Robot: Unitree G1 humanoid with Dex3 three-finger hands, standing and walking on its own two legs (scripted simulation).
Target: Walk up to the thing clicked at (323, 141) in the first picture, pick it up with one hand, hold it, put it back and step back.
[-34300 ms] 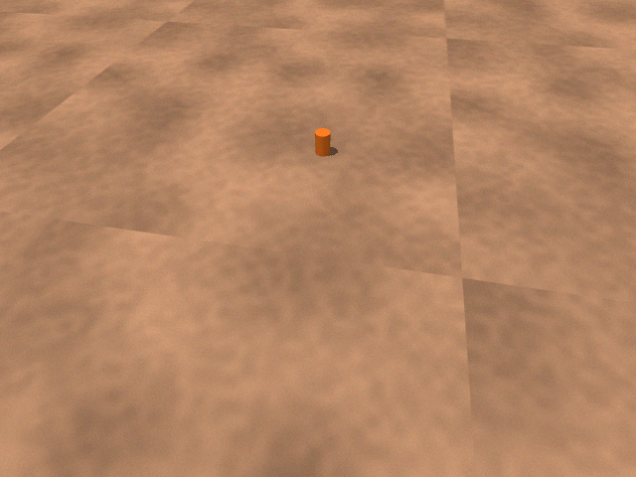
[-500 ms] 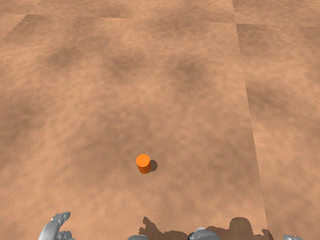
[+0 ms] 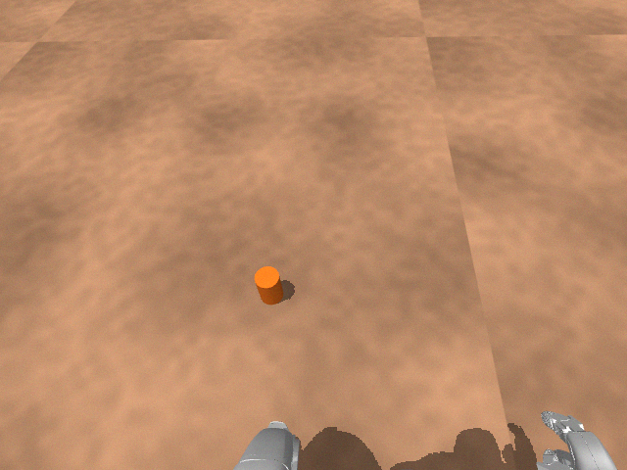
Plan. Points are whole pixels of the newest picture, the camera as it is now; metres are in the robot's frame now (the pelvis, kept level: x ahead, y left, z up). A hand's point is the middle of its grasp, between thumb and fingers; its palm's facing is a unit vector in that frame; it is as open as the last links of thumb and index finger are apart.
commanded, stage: step back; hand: left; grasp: from the side
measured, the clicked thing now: (269, 286) +0.72 +0.22 -0.69
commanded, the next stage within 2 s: stand in 1.84 s
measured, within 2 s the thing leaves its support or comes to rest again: neither
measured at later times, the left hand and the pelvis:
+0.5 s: hand out of the picture -0.06 +0.25 -0.14, palm faces +0.05 -0.94 -0.35, open 7.4 cm; pelvis -0.16 -0.02 +0.01, yaw +2 degrees
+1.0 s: hand out of the picture -0.26 +0.24 -0.12, palm faces +0.10 -0.89 -0.45, open 7.4 cm; pelvis -0.32 -0.05 +0.01, yaw +6 degrees
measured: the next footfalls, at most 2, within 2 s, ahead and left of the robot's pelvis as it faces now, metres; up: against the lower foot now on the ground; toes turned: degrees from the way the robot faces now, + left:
left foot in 0.28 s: -0.07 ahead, +0.11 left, +0.00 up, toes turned +1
right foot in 0.64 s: -0.23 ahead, -0.18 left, +0.00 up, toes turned +2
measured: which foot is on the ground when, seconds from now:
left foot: up 0.00-0.26, down 0.28-0.68, up 0.70-0.98, down 1.00-1.00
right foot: down 0.00-0.30, up 0.32-0.62, down 0.64-1.00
